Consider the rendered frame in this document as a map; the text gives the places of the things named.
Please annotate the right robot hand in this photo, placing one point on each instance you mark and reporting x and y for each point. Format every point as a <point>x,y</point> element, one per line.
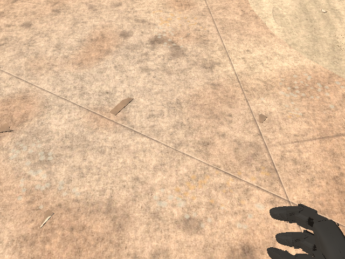
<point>326,242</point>

